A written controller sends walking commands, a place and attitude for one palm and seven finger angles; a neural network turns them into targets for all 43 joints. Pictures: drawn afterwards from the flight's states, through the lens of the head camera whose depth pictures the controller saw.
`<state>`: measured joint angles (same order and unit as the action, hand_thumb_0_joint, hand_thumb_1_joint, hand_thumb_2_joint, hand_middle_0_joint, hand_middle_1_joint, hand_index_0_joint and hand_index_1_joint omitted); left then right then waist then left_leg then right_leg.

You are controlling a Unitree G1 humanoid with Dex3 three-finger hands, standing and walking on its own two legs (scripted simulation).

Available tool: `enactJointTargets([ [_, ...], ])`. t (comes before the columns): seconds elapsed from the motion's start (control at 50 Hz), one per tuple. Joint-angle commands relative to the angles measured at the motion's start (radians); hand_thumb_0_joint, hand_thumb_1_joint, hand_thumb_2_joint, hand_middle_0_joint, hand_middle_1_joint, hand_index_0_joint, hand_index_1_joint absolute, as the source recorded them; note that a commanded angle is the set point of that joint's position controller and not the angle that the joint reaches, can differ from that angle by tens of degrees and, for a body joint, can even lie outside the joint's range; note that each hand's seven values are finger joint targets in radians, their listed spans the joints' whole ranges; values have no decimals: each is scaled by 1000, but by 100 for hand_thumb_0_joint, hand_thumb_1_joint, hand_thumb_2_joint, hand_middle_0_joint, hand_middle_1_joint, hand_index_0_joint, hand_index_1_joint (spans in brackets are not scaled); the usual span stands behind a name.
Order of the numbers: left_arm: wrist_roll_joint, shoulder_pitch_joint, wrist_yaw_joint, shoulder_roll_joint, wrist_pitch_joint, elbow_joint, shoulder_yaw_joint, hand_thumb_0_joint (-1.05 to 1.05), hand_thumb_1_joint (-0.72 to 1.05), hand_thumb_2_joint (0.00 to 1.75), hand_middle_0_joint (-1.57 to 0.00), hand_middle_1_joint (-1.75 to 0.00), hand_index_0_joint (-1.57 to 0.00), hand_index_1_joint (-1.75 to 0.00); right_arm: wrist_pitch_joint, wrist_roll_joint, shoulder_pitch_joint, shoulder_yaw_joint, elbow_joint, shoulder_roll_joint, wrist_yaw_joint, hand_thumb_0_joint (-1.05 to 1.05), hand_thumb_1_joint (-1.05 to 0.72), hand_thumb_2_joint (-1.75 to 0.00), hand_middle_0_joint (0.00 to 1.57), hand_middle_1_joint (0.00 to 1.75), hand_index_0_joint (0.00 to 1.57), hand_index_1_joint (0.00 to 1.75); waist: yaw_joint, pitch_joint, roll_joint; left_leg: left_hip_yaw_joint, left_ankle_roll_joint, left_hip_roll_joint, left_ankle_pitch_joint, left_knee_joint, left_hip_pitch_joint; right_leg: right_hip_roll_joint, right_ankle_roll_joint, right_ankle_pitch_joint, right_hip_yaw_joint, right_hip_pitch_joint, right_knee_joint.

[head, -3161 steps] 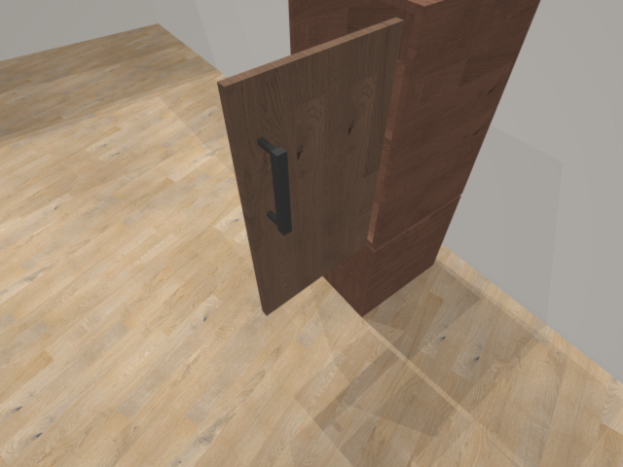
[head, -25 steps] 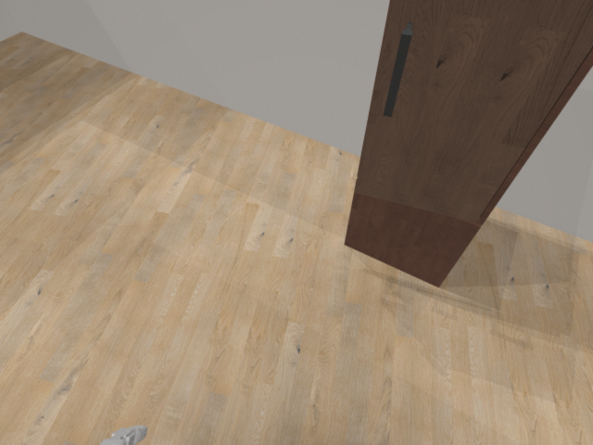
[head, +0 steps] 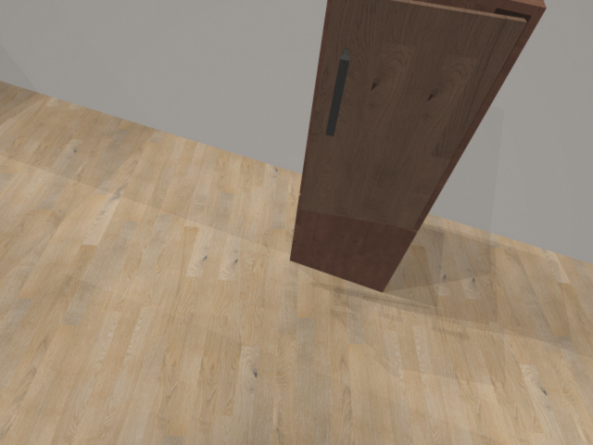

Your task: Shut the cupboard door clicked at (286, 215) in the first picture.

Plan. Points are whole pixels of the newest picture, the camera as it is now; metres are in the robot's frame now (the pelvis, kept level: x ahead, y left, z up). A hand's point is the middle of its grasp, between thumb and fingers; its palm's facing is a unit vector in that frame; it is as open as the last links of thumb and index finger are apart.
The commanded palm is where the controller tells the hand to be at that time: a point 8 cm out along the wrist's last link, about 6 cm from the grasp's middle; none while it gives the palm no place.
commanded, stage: take the last steps up to it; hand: left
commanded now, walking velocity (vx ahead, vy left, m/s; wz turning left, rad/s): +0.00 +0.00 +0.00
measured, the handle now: (337, 94) +0.77 -0.03 +0.07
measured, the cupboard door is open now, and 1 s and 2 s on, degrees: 11 11 11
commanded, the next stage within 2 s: come to a stop and stand still in 1.02 s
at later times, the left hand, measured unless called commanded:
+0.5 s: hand out of the picture +0.15 +0.11 -0.16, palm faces -0.11 -0.97 -0.21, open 7.4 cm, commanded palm none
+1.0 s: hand (253, 359) +0.28 +0.08 -0.17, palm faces -0.11 -0.98 -0.16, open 7.4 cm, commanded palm none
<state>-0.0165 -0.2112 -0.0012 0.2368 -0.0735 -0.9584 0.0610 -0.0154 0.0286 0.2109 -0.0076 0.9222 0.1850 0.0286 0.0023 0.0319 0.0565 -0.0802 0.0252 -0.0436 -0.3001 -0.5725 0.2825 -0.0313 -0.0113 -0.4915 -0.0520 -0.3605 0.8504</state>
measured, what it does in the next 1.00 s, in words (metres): walks ahead: right foot, then left foot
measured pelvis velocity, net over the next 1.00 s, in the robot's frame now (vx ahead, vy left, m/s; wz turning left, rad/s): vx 0.23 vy -0.10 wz -0.13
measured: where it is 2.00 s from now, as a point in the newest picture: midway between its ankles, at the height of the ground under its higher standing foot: (311, 434)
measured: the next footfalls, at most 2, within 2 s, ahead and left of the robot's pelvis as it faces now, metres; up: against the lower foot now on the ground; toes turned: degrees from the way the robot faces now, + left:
right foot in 0.38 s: +0.05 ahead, -0.17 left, +0.00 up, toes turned -11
left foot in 0.74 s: +0.27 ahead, +0.00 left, +0.00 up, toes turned +1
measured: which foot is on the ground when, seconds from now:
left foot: down 0.00-0.38, up 0.40-0.72, down 0.74-1.00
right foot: up 0.00-0.36, down 0.38-0.76, up 0.78-1.00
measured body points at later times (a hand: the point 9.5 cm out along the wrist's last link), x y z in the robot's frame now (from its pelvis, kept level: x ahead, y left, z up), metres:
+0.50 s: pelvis +0.05 -0.07 +0.00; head +0.06 -0.07 +0.45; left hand +0.15 +0.17 -0.14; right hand -0.02 -0.33 -0.15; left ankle +0.03 +0.06 -0.67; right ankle +0.01 -0.16 -0.73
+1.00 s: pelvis +0.23 -0.10 +0.01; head +0.25 -0.09 +0.46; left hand +0.29 +0.13 -0.15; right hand +0.20 -0.33 -0.13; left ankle +0.23 +0.00 -0.73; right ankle +0.23 -0.26 -0.67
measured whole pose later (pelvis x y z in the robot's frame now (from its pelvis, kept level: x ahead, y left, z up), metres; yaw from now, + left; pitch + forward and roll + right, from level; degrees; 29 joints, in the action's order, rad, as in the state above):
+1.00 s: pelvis +0.23 -0.10 +0.01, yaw -8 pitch +0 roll -1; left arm -0.03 -0.23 -0.02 0.19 -0.01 -1.06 0.06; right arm 0.04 0.03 0.30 -0.03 1.04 0.15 0.03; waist -0.01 0.05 0.03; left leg -0.14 0.03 -0.04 -0.22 -0.39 0.17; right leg 0.08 0.01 -0.27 0.02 -0.49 0.94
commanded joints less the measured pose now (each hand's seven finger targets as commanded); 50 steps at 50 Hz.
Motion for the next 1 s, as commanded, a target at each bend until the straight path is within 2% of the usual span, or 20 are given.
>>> enactJointTargets([
  [0.0,-5,10,-7,66,21,74,28,0,90,90,-20,-30,-20,-30,20,8,32,-39,-43,186,25,0,-90,-90,20,30,20,30,5,-1,-240,207,120,-263,484,256,-89,44,-12,9,2,-107,188],
  [0.04,-3,3,-15,47,20,65,20,0,90,90,-20,-30,-20,-30,21,9,73,-48,-30,195,22,0,-90,-90,20,30,20,30,-16,-57,-218,173,109,-259,382,259,-177,33,-16,35,48,-114,153],
  [0.16,-15,122,-47,45,33,91,16,0,90,90,-20,-30,-20,-30,34,12,184,-75,31,213,13,0,-90,-90,20,30,20,30,-82,-20,-201,214,111,-314,-20,349,-243,70,-8,70,72,-184,11],
  [0.26,-15,102,-60,41,40,75,17,0,90,90,-20,-30,-20,-30,36,14,147,-89,50,242,4,0,-90,-90,20,30,20,30,-60,14,-218,158,92,-321,-124,342,-118,55,13,80,120,-15,-197],
  [0.32,-15,-76,-55,73,52,2,35,0,90,90,-20,-30,-20,-30,35,7,94,-84,58,224,-2,0,-90,-90,20,30,20,30,36,-9,-101,37,28,-228,-173,156,83,20,34,215,141,311,-431],
  [0.34,-19,-177,-42,141,65,-28,49,0,90,90,-20,-30,-20,-30,37,-5,71,-70,43,170,-8,0,-90,-90,20,30,20,30,87,-52,82,-76,-17,-126,-239,-57,231,166,86,53,-48,468,-566],
  [0.36,-17,-232,-23,220,71,-47,59,0,90,90,-20,-30,-20,-30,36,-9,-7,-49,-7,102,-14,0,-90,-90,20,30,20,30,121,-8,307,-110,-50,-10,-377,-326,422,352,191,-61,-364,481,-689],
  [0.38,-6,-227,-10,215,70,-43,54,0,90,90,-20,-30,-20,-30,32,-3,-55,-55,-21,141,-15,0,-90,-90,20,30,20,30,120,40,177,3,-34,-38,-316,-469,453,396,244,-95,-397,377,-730],
  [0.4,-6,-154,-5,184,75,-26,45,0,90,90,-20,-30,-20,-30,33,-5,-28,-61,-6,136,-18,0,-90,-90,20,30,20,30,70,66,118,31,-31,-63,-224,-515,458,365,252,-136,-344,327,-731],
  [0.42,-7,-107,-3,154,81,-23,38,0,90,90,-20,-30,-20,-30,31,0,-9,-63,17,134,-17,0,-90,-90,20,30,20,30,45,84,167,32,-37,-73,-181,-537,446,332,242,-91,-321,292,-727],
  [0.48,-6,-39,4,81,105,-20,13,0,90,90,-20,-30,-20,-30,24,8,63,-59,52,109,-30,0,-90,-90,20,30,20,30,-27,78,53,24,-51,-88,-59,-494,324,266,227,159,-100,196,-698],
  [0.62,-8,-121,8,76,130,-99,3,0,90,90,-20,-30,-20,-30,45,2,-4,-44,20,66,-37,0,-90,-90,20,30,20,30,-10,49,12,-18,-41,-54,-3,-154,250,260,238,460,-52,318,-634],
  [0.68,-1,-107,6,78,127,-117,5,0,90,90,-20,-30,-20,-30,62,5,112,-49,61,86,-26,0,-90,-90,20,30,20,30,-74,8,-34,-63,-25,4,103,29,2,211,194,581,0,264,-449],
  [0.7,5,-107,4,57,124,-113,4,0,90,90,-20,-30,-20,-30,70,10,220,-58,100,124,-19,0,-90,-90,20,30,20,30,-113,-47,-92,3,-10,-21,154,85,-193,159,160,577,41,164,-268],
  [0.72,11,-157,-2,5,119,-99,-2,0,90,90,-20,-30,-20,-30,78,25,341,-79,126,220,-8,0,-90,-90,20,30,20,30,-135,-146,-306,339,81,-260,172,171,-403,48,97,294,114,-41,2],
  [0.74,10,-139,-7,9,119,-67,-12,0,90,90,-20,-30,-20,-30,67,18,393,-85,131,273,5,0,-90,-90,20,30,20,30,-139,-158,-366,585,177,-431,174,297,-462,-20,79,-75,99,-199,251],
  [0.76,-3,-97,-5,41,111,-56,-6,0,90,90,-20,-30,-20,-30,54,7,330,-81,113,262,6,0,-90,-90,20,30,20,30,-117,-70,-238,556,202,-432,26,325,-316,40,88,-63,27,-209,337],
  [0.82,-17,-66,-17,3,91,-70,5,0,90,90,-20,-30,-20,-30,67,4,173,-49,78,127,12,0,-90,-90,20,30,20,30,-42,95,-161,340,120,-327,20,399,-61,115,52,143,10,-210,349],
  [0.88,-14,-111,-19,-32,78,-81,3,0,90,90,-20,-30,-20,-30,80,1,156,-50,84,110,12,0,-90,-90,20,30,20,30,-7,18,-149,154,110,-263,206,376,-107,117,24,211,43,-162,231],
  [0.98,-11,-30,-21,-43,72,-48,-5,0,90,90,-20,-30,-20,-30,66,3,162,-57,98,119,1,0,-90,-90,20,30,20,30,-22,41,-176,65,119,-227,230,371,-106,112,6,280,109,-111,-47],
])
